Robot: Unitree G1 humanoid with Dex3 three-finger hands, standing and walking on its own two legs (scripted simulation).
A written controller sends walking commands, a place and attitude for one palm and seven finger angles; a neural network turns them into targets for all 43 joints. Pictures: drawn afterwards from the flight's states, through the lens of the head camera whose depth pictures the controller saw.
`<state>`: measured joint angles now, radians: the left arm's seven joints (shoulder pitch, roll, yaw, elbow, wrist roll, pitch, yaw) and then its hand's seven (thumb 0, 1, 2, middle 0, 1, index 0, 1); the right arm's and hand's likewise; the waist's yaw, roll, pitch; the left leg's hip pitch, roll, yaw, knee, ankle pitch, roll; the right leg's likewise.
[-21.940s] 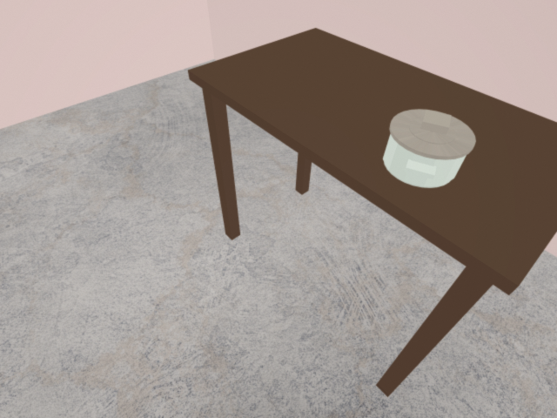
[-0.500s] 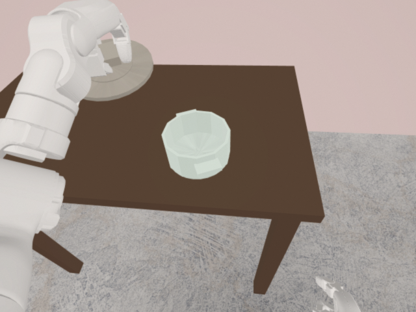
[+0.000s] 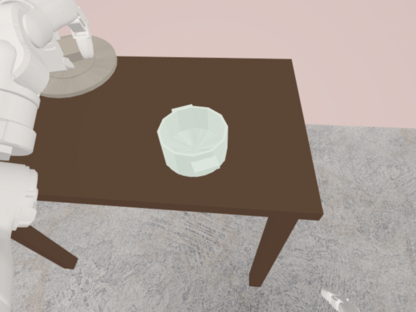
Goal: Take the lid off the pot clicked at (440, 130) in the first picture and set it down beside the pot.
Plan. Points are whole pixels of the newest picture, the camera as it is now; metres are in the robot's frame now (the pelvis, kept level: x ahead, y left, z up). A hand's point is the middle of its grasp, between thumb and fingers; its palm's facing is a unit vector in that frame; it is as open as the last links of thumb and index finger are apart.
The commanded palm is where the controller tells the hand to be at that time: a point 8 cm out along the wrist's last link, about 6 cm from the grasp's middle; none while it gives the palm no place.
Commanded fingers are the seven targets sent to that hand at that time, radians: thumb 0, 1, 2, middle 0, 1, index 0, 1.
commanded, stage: move the lid sideways beside the pot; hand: left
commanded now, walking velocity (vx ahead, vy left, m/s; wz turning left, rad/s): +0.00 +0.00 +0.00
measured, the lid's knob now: (63, 51) +0.49 +0.24 +0.26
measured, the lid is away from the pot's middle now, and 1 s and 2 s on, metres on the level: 0.21 0.24 0.24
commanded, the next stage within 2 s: lower the lid onto the table in 0.46 s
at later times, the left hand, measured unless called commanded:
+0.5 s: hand (32, 54) +0.47 +0.28 +0.27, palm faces -0.19 -0.02 -0.98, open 6.4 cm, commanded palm +0.45 +0.27 +0.35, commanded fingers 0.00 0.55 1.12 -0.78 -0.92 -1.01 -1.04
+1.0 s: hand (51, 66) +0.47 +0.26 +0.25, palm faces -0.22 -0.05 -0.97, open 6.4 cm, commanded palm +0.45 +0.27 +0.32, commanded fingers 0.00 0.55 1.12 -0.78 -0.92 -1.01 -1.04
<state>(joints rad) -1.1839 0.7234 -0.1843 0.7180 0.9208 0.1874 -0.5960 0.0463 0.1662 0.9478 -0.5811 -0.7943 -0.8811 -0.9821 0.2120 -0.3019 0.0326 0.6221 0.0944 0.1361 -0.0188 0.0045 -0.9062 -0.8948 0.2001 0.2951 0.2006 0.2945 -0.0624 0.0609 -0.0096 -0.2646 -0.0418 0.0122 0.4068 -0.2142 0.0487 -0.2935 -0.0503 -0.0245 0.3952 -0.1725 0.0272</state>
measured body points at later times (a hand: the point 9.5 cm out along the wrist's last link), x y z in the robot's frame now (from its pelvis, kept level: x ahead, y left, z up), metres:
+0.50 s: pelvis +0.01 +0.00 +0.00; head +0.05 -0.01 +0.45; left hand +0.47 +0.28 +0.32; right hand +0.11 -0.26 -0.12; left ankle -0.01 +0.09 -0.74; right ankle +0.01 -0.14 -0.74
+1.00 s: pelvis +0.01 +0.00 +0.00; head +0.05 -0.02 +0.45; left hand +0.48 +0.26 +0.30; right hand +0.13 -0.26 -0.12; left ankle -0.01 +0.09 -0.74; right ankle +0.01 -0.14 -0.74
